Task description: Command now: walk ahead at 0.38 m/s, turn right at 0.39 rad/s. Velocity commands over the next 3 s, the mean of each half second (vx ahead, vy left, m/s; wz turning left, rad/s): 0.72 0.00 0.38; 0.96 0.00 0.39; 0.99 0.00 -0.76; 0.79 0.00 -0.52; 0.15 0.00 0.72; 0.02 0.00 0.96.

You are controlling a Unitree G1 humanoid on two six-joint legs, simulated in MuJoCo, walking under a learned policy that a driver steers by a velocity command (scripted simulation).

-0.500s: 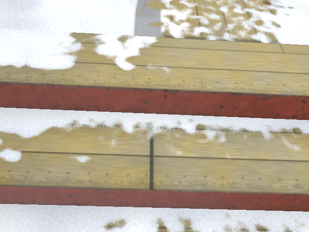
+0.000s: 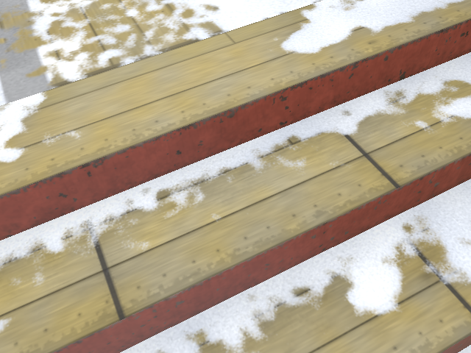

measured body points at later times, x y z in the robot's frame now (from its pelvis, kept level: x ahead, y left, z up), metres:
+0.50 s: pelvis +0.23 +0.08 +0.04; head +0.23 +0.08 +0.49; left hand +0.24 +0.35 -0.08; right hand +0.46 -0.13 -0.03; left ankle +0.27 +0.15 -0.58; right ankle +0.05 -0.11 -0.59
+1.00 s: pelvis +0.60 +0.21 +0.25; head +0.58 +0.23 +0.70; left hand +0.54 +0.48 +0.12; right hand +0.85 +0.08 +0.17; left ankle +0.43 +0.26 -0.25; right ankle +0.69 +0.19 -0.43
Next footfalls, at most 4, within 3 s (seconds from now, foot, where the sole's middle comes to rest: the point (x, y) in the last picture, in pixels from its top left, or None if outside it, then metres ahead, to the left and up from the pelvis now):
0.44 left None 0.31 0.15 -0.62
0.86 right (174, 229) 0.72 0.21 -0.47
1.30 left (47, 131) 0.96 0.56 -0.32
1.72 right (155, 55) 1.30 0.30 -0.32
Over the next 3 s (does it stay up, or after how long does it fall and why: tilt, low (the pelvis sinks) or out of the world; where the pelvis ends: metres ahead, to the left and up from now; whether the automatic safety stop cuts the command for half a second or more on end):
stays up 1.61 0.26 0.45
